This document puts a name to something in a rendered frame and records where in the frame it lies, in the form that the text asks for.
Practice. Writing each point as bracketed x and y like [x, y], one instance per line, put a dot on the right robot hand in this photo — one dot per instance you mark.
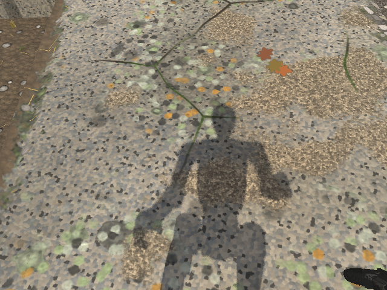
[369, 278]

